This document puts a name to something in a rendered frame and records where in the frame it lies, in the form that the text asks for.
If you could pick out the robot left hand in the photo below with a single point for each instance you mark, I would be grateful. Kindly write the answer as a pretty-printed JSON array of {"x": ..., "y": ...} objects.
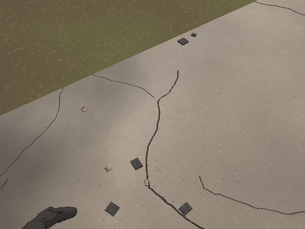
[{"x": 48, "y": 217}]

